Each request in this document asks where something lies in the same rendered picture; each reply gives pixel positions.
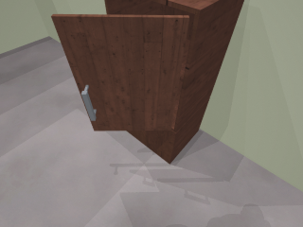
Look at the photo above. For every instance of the cupboard door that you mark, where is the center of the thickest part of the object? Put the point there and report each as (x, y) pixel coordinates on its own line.
(132, 64)

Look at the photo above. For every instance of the handle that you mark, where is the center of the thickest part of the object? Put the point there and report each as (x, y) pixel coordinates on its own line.
(88, 104)

